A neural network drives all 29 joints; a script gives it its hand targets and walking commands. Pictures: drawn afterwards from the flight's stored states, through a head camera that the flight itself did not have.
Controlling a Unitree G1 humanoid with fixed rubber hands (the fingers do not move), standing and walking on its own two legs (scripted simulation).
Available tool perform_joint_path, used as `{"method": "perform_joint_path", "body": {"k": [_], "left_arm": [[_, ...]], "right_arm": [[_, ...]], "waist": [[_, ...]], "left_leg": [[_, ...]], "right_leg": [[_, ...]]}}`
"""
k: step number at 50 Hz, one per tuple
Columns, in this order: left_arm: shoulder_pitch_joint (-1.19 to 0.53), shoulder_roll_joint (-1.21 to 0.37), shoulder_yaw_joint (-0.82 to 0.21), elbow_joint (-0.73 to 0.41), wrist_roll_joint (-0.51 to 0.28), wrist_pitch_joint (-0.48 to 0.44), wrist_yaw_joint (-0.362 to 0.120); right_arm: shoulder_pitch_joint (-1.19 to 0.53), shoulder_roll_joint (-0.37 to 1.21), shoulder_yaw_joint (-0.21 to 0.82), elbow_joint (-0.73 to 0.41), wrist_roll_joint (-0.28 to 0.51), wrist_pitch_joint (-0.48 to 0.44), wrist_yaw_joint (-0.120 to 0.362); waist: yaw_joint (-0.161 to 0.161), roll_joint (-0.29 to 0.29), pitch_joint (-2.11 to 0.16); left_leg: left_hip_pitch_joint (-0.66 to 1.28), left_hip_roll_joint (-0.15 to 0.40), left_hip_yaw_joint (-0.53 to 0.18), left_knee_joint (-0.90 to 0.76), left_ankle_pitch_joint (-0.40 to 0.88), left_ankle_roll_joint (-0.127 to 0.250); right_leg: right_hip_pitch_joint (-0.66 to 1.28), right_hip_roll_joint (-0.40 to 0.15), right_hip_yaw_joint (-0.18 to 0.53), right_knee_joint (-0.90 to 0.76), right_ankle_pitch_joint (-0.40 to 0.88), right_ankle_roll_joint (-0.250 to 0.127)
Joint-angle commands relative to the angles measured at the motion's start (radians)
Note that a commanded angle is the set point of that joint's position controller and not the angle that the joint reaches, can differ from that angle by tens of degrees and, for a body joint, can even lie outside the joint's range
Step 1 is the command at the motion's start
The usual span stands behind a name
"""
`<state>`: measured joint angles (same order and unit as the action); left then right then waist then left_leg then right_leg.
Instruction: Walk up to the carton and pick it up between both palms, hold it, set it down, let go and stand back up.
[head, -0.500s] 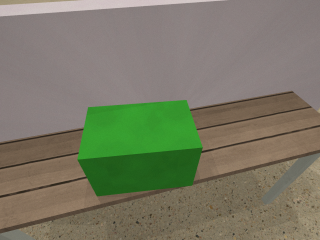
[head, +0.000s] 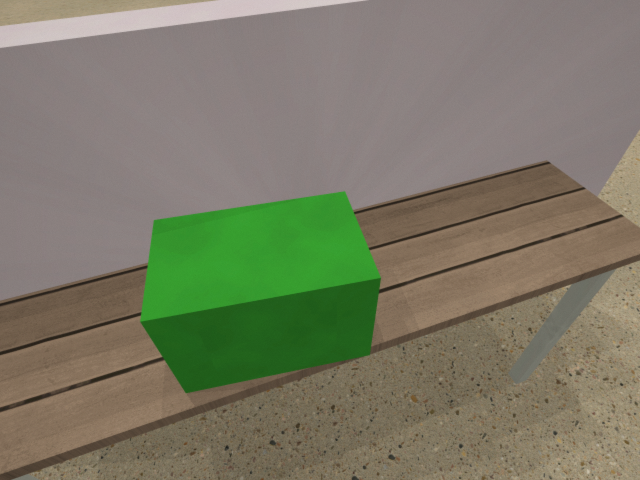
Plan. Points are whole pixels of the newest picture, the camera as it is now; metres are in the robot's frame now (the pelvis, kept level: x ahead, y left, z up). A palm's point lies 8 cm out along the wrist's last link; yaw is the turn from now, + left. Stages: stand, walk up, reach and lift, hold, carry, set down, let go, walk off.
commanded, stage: stand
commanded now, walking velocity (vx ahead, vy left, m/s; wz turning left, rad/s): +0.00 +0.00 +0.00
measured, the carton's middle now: (266, 290) +0.42 +0.07 -0.01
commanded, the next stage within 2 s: none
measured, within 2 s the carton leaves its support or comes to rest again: neither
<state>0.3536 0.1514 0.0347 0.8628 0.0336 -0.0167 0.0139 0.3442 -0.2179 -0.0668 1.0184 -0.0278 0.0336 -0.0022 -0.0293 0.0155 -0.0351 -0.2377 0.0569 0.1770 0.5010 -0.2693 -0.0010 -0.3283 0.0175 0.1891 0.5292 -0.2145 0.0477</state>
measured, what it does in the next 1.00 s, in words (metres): stands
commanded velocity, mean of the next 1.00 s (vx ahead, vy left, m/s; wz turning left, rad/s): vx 0.00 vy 0.00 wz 0.00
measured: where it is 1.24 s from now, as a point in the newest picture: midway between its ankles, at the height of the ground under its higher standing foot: outside the picture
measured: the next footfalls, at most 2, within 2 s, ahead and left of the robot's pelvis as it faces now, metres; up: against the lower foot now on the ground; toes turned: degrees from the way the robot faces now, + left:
none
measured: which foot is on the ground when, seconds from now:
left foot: down 0.00-1.00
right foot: down 0.00-1.00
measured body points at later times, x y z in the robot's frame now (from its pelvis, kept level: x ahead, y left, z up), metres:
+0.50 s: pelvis +0.01 +0.00 +0.00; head +0.01 -0.01 +0.45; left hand +0.03 +0.22 -0.15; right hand -0.02 -0.23 -0.16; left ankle +0.00 +0.12 -0.73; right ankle +0.05 -0.15 -0.73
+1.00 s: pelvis +0.01 +0.00 +0.00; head +0.02 -0.01 +0.45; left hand +0.04 +0.23 -0.16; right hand -0.03 -0.22 -0.17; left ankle +0.00 +0.12 -0.73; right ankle +0.05 -0.15 -0.73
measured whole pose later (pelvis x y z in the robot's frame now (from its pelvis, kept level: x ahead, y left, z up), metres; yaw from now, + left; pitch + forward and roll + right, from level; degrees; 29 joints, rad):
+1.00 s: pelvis +0.01 +0.00 +0.00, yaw -1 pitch -1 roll +1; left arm 0.29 0.14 0.01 1.07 0.02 0.01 0.04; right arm 0.32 -0.16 -0.05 1.13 -0.02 0.04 -0.03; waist -0.03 0.00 0.01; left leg -0.19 0.06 0.20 0.52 -0.31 0.00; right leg -0.30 0.02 0.21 0.57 -0.26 0.05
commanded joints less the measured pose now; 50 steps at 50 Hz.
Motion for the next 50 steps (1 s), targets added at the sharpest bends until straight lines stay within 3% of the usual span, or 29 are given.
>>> {"method": "perform_joint_path", "body": {"k": [1, 2, 6, 12, 21, 32, 42, 50], "left_arm": [[0.030, 0.132, 0.036, -0.041, 0.000, -0.021, 0.011], [0.040, 0.122, 0.033, -0.025, -0.001, -0.020, 0.012], [0.051, 0.096, 0.022, 0.007, -0.007, -0.016, 0.012], [0.036, 0.116, 0.021, 0.049, -0.006, -0.011, 0.018], [0.031, 0.079, 0.008, 0.102, -0.012, -0.004, 0.022], [0.008, 0.085, 0.002, 0.140, -0.012, 0.004, 0.028], [-0.011, 0.076, -0.003, 0.161, -0.013, 0.009, 0.030], [-0.023, 0.081, -0.006, 0.171, -0.013, 0.011, 0.031]], "right_arm": [[0.056, -0.123, -0.032, -0.018, 0.000, -0.018, -0.010], [0.047, -0.117, -0.030, -0.014, 0.000, -0.019, -0.012], [0.030, -0.114, -0.026, 0.007, -0.003, -0.015, -0.017], [0.064, -0.079, -0.016, 0.043, 0.003, -0.012, -0.018], [0.051, -0.080, -0.011, 0.069, 0.003, -0.015, -0.026], [0.064, -0.054, -0.006, 0.089, 0.003, -0.005, -0.032], [0.061, -0.051, -0.004, 0.093, 0.002, -0.005, -0.036], [0.069, -0.045, -0.003, 0.094, 0.003, -0.002, -0.038]], "waist": [[0.001, -0.049, 0.074], [0.007, -0.058, 0.074], [0.011, 0.010, 0.085], [-0.008, -0.074, 0.089], [0.001, -0.020, 0.088], [-0.004, -0.056, 0.099], [0.000, -0.032, 0.101], [-0.003, -0.045, 0.104]], "left_leg": [[0.067, 0.084, -0.137, -0.155, -0.133, 0.038], [0.074, 0.092, -0.140, -0.161, -0.130, 0.042], [0.048, 0.096, -0.128, -0.175, -0.137, 0.044], [0.098, 0.053, -0.090, -0.100, -0.068, 0.027], [0.084, 0.092, -0.107, -0.148, -0.071, 0.037], [0.102, 0.069, -0.082, -0.112, -0.052, 0.032], [0.097, 0.083, -0.087, -0.129, -0.061, 0.039], [0.104, 0.074, -0.078, -0.113, -0.059, 0.038]], "right_leg": [[-0.121, -0.029, 0.025, -0.127, -0.011, -0.057], [-0.120, -0.024, 0.017, -0.112, 0.012, -0.056], [-0.090, -0.020, 0.003, -0.088, 0.053, -0.045], [-0.125, -0.041, 0.071, -0.155, 0.022, -0.055], [-0.084, -0.018, 0.010, -0.083, 0.102, -0.046], [-0.091, -0.027, 0.031, -0.088, 0.119, -0.050], [-0.077, -0.021, 0.009, -0.061, 0.134, -0.046], [-0.081, -0.025, 0.019, -0.066, 0.137, -0.049]]}}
